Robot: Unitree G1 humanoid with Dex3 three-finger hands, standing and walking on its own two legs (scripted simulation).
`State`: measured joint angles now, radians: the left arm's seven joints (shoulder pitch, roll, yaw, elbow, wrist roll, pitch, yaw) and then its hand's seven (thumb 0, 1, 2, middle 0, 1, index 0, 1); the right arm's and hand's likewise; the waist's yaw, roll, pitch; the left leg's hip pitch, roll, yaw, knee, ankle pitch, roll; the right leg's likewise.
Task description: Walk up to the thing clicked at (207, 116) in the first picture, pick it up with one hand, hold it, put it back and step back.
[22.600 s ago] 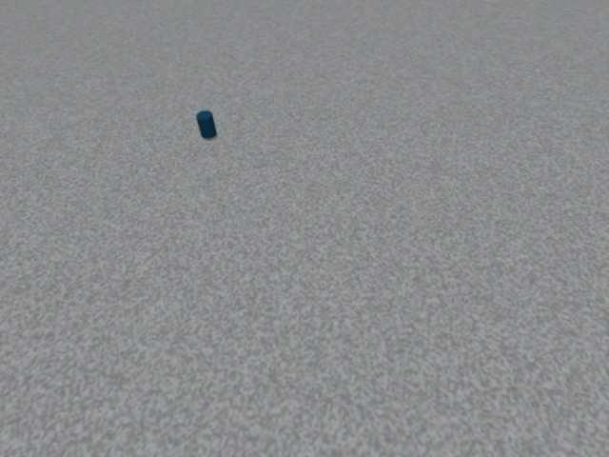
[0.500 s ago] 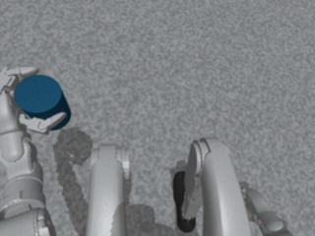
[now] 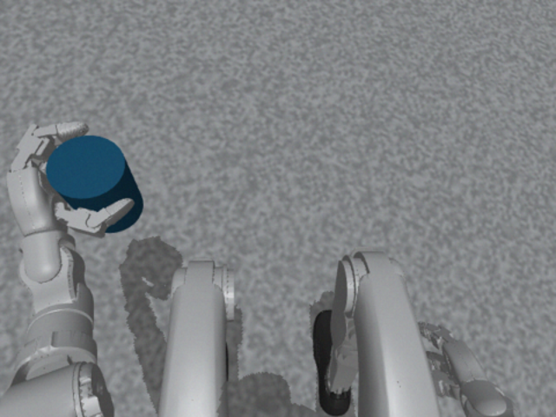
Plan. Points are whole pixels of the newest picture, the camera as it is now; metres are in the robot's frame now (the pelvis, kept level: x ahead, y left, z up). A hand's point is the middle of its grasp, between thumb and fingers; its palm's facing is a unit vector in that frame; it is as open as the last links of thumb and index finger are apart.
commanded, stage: settle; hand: left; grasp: from the side
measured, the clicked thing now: (101, 188) +0.42 +0.26 -0.06
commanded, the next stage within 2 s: lift in 0.16 s
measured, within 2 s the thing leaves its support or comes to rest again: neither
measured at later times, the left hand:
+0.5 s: hand (86, 174) +0.42 +0.25 +0.00, palm faces +0.26 -0.96 -0.04, open 11.9 cm
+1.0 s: hand (38, 133) +0.39 +0.23 +0.13, palm faces +0.26 -0.97 -0.04, open 11.9 cm
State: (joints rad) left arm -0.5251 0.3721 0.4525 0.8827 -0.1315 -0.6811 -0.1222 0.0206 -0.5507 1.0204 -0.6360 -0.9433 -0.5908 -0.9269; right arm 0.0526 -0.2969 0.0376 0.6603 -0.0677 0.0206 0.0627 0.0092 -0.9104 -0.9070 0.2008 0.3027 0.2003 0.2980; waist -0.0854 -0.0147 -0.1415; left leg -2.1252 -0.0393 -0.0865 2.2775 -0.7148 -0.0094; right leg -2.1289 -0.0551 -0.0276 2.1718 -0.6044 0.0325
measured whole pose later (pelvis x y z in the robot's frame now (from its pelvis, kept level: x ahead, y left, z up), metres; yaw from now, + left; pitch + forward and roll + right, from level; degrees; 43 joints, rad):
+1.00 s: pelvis +0.02 +0.00 +0.12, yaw +1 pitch +32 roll -3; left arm -0.26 0.26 0.30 0.41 -0.18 -0.44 -0.05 0.02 -0.56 1.03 -0.64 -0.94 -0.60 -0.93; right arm 0.10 -0.27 -0.01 0.58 0.03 0.00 0.00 0.01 -0.92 -0.90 0.20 0.30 0.20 0.30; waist -0.04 0.01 -0.21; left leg -1.75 -0.02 -0.06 1.89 -0.69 -0.01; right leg -1.77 -0.05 -0.03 1.81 -0.60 0.03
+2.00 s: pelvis +0.07 -0.01 +0.32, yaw +2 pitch +14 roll -2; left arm -0.09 0.17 0.14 0.34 -0.13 -0.35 0.08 0.02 -0.57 1.04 -0.64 -0.94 -0.59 -0.93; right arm 0.22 -0.21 0.00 0.62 0.00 -0.04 -0.03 0.01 -0.91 -0.90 0.20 0.30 0.20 0.30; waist -0.01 0.01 -0.11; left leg -0.81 0.02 -0.05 1.09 -0.52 -0.01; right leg -0.83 -0.02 -0.04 1.04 -0.44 0.02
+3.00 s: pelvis +0.09 -0.01 +0.35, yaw +2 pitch +7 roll -1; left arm -0.08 0.15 0.13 0.34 -0.13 -0.33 0.08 0.02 -0.55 1.02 -0.64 -0.94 -0.59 -0.93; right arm 0.23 -0.21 0.00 0.64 0.00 -0.01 -0.03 0.01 -0.92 -0.90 0.20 0.30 0.20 0.30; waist -0.01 0.01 -0.06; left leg -0.56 0.02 -0.03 0.89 -0.46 -0.02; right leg -0.59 -0.02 -0.03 0.85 -0.39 0.01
